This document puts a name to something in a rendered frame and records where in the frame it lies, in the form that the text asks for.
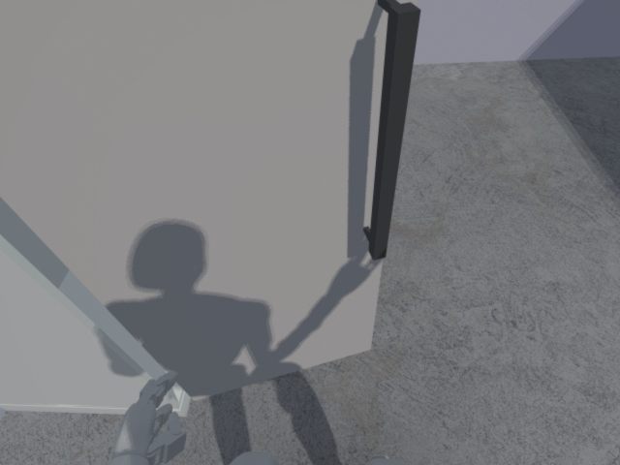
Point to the fridge door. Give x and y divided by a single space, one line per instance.
205 168

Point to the handle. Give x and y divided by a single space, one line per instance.
402 32

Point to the left robot hand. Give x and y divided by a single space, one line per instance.
138 432

